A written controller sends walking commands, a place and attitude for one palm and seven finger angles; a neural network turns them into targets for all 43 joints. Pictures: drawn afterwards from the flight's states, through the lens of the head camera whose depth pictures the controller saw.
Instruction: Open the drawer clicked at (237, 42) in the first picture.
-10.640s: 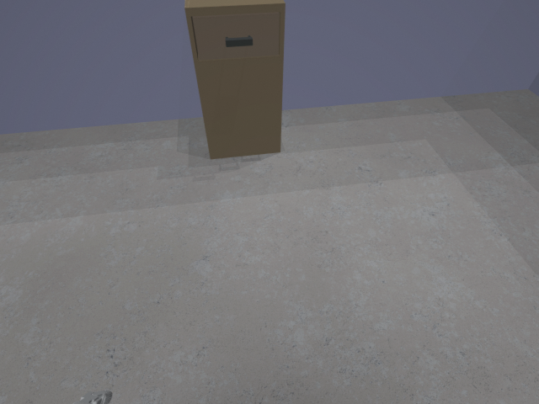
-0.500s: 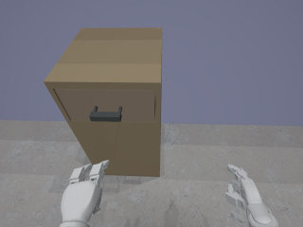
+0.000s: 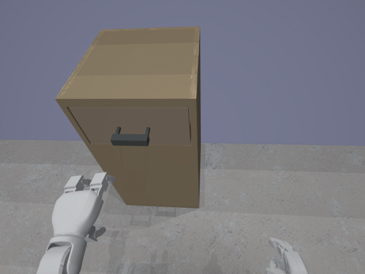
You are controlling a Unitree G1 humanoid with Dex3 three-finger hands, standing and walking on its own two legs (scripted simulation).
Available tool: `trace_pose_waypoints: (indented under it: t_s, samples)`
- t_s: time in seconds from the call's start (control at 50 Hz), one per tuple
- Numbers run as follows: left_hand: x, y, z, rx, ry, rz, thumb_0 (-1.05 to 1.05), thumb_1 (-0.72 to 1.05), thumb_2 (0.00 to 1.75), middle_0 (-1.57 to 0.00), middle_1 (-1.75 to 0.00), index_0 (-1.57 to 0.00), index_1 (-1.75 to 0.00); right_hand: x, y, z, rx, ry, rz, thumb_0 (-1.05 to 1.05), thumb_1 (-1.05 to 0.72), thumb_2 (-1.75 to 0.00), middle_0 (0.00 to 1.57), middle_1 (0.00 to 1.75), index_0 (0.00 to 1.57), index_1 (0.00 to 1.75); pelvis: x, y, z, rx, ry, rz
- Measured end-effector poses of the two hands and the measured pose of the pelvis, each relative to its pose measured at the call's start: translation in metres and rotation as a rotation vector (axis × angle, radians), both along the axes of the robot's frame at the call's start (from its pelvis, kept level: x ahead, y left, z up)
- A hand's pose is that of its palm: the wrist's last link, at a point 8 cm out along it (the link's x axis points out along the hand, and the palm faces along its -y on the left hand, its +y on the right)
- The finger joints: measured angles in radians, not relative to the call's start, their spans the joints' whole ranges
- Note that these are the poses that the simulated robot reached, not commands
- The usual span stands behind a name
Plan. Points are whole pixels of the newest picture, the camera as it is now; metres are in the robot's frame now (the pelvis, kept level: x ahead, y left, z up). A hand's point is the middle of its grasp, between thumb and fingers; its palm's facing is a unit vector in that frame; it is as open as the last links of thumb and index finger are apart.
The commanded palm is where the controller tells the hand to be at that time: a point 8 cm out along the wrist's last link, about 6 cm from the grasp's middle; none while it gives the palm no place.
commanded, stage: raise the hand with hooked fingers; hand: left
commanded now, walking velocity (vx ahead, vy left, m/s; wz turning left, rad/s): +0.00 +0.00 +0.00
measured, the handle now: (131, 134) +0.52 +0.23 -0.07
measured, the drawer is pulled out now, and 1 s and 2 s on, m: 0.00 0.00 0.00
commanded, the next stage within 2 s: move the hooked fingers above the handle in 1.00 s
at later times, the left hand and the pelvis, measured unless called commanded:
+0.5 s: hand (71, 174) +0.29 +0.27 +0.08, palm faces +0.06 -0.09 -0.99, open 13.7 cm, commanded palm +0.27 +0.27 +0.14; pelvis +0.00 +0.03 +0.02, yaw +1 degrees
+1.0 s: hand (69, 167) +0.30 +0.27 +0.09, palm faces +0.04 -0.09 -0.99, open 13.8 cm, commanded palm +0.27 +0.28 +0.15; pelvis +0.00 +0.03 +0.02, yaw +1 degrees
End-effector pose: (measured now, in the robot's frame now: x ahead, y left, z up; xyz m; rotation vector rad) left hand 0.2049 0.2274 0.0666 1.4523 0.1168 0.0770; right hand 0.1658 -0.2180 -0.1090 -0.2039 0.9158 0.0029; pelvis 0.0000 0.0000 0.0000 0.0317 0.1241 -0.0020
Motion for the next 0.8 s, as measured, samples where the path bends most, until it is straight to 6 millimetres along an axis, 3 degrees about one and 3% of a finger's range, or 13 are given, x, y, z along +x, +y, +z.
trace_pose_waypoints:
  t_s: [0.08, 0.18, 0.36, 0.48, 0.62, 0.8]
  samples:
    - [0.008, 0.011, 0.008, 0.008, -0.039, 0.007, 0.00, -0.05, 0.49, -0.29, -0.91, -0.29, -0.91, -0.008, -0.015, 0.002, -0.045, 0.020, -0.041, 0.01, -0.91, -0.89, 0.20, 0.30, 0.20, 0.30, 0.001, 0.006, 0.002, -0.005, -0.004, 0.002]
    - [0.022, 0.020, 0.022, 0.010, -0.083, 0.020, 0.00, -0.16, 0.44, -0.30, -0.98, -0.30, -0.98, 0.000, -0.017, 0.010, -0.063, -0.011, -0.068, 0.01, -0.91, -0.89, 0.19, 0.30, 0.20, 0.30, 0.001, 0.014, 0.005, -0.010, -0.019, 0.003]
    - [0.044, 0.028, 0.048, 0.014, -0.088, 0.002, 0.00, -0.36, 0.36, -0.32, -1.12, -0.31, -1.12, 0.031, 0.018, 0.033, -0.008, -0.116, -0.034, 0.01, -0.91, -0.89, 0.19, 0.30, 0.20, 0.30, 0.001, 0.025, 0.012, -0.015, -0.062, 0.003]
    - [0.055, 0.040, 0.065, 0.026, -0.079, 0.006, 0.00, -0.45, 0.32, -0.32, -1.17, -0.32, -1.17, 0.041, 0.043, 0.040, 0.028, -0.131, 0.013, 0.01, -0.91, -0.89, 0.20, 0.30, 0.20, 0.30, 0.000, 0.029, 0.017, -0.021, -0.084, 0.014]
    - [0.069, 0.052, 0.079, 0.040, -0.051, -0.012, 0.00, -0.48, 0.30, -0.32, -1.19, -0.32, -1.19, 0.034, 0.052, 0.037, 0.029, -0.091, 0.031, 0.01, -0.91, -0.89, 0.20, 0.30, 0.20, 0.30, -0.001, 0.032, 0.020, -0.026, -0.094, 0.025]
    - [0.074, 0.053, 0.080, 0.015, -0.021, -0.064, 0.00, -0.49, 0.30, -0.32, -1.20, -0.32, -1.20, 0.008, 0.035, 0.027, 0.003, -0.013, -0.013, 0.01, -0.91, -0.89, 0.20, 0.30, 0.20, 0.30, 0.000, 0.036, 0.022, -0.028, -0.079, 0.016]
